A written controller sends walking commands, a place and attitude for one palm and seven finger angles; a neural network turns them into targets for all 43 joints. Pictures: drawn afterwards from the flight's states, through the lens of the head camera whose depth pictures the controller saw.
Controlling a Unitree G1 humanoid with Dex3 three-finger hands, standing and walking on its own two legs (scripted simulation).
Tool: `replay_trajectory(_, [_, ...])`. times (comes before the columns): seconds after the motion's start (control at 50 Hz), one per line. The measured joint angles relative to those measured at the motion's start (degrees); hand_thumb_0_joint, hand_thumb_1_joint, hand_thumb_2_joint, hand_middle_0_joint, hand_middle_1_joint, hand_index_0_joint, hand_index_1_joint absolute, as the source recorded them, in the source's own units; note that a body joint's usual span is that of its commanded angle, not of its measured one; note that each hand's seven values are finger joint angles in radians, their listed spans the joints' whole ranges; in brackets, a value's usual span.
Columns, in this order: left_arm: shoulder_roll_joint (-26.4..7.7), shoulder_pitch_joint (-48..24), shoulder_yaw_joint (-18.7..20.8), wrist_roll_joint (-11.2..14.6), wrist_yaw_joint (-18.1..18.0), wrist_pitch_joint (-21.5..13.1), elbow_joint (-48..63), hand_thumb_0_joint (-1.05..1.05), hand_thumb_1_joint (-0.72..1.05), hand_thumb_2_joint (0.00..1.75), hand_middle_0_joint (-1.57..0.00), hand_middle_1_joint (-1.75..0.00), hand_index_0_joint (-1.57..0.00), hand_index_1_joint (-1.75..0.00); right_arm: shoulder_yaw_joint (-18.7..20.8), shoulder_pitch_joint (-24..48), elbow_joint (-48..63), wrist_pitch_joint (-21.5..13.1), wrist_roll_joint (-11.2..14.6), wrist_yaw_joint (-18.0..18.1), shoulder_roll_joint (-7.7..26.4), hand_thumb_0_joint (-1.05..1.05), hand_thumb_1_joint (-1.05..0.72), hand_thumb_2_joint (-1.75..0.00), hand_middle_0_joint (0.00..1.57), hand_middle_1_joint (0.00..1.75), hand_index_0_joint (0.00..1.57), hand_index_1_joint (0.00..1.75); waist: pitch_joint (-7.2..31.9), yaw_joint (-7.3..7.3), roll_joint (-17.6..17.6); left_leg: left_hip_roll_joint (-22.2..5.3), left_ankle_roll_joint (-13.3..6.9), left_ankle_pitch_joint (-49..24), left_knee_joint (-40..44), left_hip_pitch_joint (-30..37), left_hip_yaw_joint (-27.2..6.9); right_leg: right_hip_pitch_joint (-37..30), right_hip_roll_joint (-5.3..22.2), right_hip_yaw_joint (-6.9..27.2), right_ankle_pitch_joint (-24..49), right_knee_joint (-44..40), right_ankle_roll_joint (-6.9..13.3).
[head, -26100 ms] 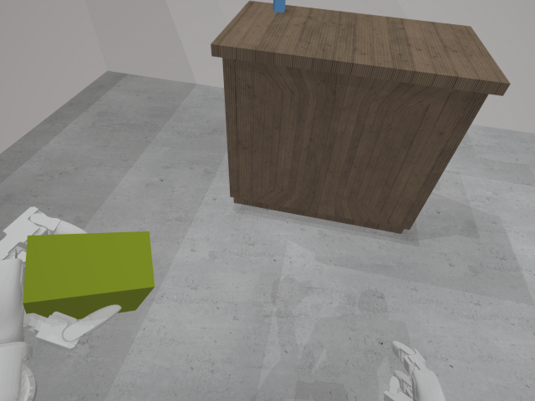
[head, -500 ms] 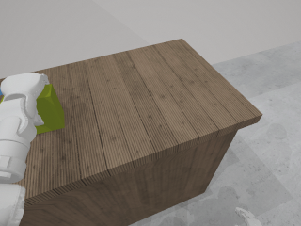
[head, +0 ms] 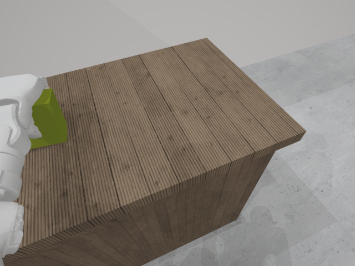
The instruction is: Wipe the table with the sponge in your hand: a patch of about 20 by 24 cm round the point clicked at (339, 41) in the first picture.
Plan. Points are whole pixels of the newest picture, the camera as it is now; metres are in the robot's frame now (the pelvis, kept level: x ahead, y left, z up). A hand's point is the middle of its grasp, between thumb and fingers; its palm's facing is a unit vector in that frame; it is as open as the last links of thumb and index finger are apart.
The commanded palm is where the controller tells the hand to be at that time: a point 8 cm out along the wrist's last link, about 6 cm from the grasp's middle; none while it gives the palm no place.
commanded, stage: slide across to the middle lane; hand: left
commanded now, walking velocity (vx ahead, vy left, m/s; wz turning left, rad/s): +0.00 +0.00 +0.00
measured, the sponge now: (36, 126) +0.39 +0.36 +0.10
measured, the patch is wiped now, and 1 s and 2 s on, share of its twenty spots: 0.35 0.60 0.65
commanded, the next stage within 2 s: wipe back along the middle lane in 0.46 s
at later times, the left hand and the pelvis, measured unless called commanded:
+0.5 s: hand (62, 103) +0.42 +0.29 +0.15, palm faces +0.00 +0.01 -1.00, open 10.6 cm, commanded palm +0.40 +0.28 +0.21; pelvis +0.01 +0.01 +0.00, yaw +1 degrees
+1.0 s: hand (66, 117) +0.38 +0.27 +0.14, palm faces +0.04 -0.01 -1.00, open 10.6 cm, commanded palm +0.35 +0.26 +0.19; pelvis +0.02 -0.01 +0.00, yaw +0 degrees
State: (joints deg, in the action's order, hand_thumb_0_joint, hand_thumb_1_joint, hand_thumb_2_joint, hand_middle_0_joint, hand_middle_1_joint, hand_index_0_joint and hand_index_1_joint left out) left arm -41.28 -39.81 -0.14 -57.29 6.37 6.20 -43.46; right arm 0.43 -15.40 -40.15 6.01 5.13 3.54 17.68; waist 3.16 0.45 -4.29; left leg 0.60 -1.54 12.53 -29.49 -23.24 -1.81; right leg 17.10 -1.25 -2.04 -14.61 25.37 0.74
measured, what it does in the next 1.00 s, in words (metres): stands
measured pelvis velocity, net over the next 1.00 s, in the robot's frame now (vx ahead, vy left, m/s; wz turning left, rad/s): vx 0.02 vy -0.01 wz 0.00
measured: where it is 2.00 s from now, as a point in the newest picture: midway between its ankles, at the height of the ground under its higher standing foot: outside the picture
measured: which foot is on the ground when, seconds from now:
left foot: down 0.00-1.00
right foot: down 0.00-1.00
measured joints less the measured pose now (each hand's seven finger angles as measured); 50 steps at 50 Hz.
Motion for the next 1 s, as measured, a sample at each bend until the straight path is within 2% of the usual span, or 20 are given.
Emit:
replay_trajectory(0.06, [1.68,0.69,-0.68,1.33,-1.18,1.07,2.31,0.01,-0.53,1.04,-0.68,-1.3,-0.69,-1.3,0.0,0.24,-0.63,-0.23,0.17,-0.15,-0.16,0.01,-0.9,-0.9,0.2,0.3,0.2,0.3,-0.05,0.47,0.04,0.31,-0.19,0.0,0.43,0.75,0.07,-0.71,0.32,0.05,-0.09,-0.3,-0.19])
replay_trajectory(0.14, [3.9,0.42,-1.92,1.72,-2.17,3.71,3.64,0.01,-0.53,1.04,-0.68,-1.3,-0.69,-1.3,-0.54,1.86,-1.08,-0.69,0.27,-0.52,-0.69,0.01,-0.9,-0.9,0.2,0.3,0.2,0.3,-0.04,0.78,0.26,0.71,-0.4,0.05,0.8,1.52,0.12,-1.39,0.72,0.08,-0.33,-0.39,-0.4])
replay_trajectory(0.36, [9.26,-0.24,-6.8,1.61,-1.77,10.08,8.8,0.0,-0.53,1.04,-0.68,-1.3,-0.69,-1.3,-1.93,7.16,1.57,-2.66,-0.01,-1.48,-2.23,0.01,-0.9,-0.9,0.2,0.3,0.2,0.3,-0.1,1.79,0.34,1.58,-0.68,0.23,1.48,3.09,-0.06,-2.89,1.55,-0.16,-1.0,-0.51,-0.54])
replay_trajectory(0.54, [12.92,-1.46,-9.76,1.35,-2.43,14.32,9.7,0.0,-0.53,1.04,-0.68,-1.3,-0.69,-1.3,-2.73,9.32,1.89,-2.67,-0.35,-1.91,-2.89,0.01,-0.9,-0.9,0.2,0.3,0.2,0.3,0.36,2.57,0.19,1.78,-0.42,0.49,1.71,3.42,-0.46,-3.13,1.72,-0.55,-1.66,-0.26,-0.49])
replay_trajectory(0.66, [13.56,-0.78,-9.54,1.06,-2.23,16.13,10.3,0.0,-0.53,1.04,-0.68,-1.3,-0.69,-1.3,-2.87,9.09,1.54,-1.86,-0.54,-2.04,-2.78,0.01,-0.9,-0.9,0.2,0.3,0.2,0.3,0.54,2.29,-0.04,1.44,-0.08,0.82,1.73,3.84,-0.44,-3.41,1.39,-0.47,-2.0,-0.14,-0.22])
replay_trajectory(0.82, [12.22,7.05,-7.33,1.54,-1.45,17.29,18.45,0.0,-0.53,1.04,-0.67,-1.31,-0.68,-1.31,-2.18,7.78,1.82,0.0,-0.54,-2.5,-1.44,0.01,-0.9,-0.9,0.2,0.3,0.2,0.3,0.84,1.79,-0.76,0.67,0.32,1.38,1.86,5.31,0.23,-4.48,0.69,0.29,-2.26,-0.15,0.18])
replay_trajectory(0.92, [11.72,11.92,-7.08,2.36,-1.57,18.3,24.03,0.0,-0.52,1.04,-0.66,-1.32,-0.67,-1.32,-1.88,7.99,1.81,0.64,-0.3,-2.5,-0.53,0.01,-0.9,-0.9,0.2,0.3,0.2,0.3,0.66,2.07,-0.98,0.4,0.56,1.4,1.88,6.23,0.38,-5.16,0.44,0.46,-2.38,0.19,0.42])
replay_trajectory(1.0, [11.67,12.65,-8.13,2.61,-1.64,19.43,25.09,0.0,-0.52,1.04,-0.66,-1.32,-0.67,-1.32,-1.91,8.81,1.74,0.57,0.05,-2.02,-0.31,0.01,-0.9,-0.9,0.2,0.3,0.2,0.3,0.5,2.46,-0.9,0.36,0.78,1.11,1.8,6.43,0.06,-5.31,0.37,0.13,-2.39,0.61,0.65])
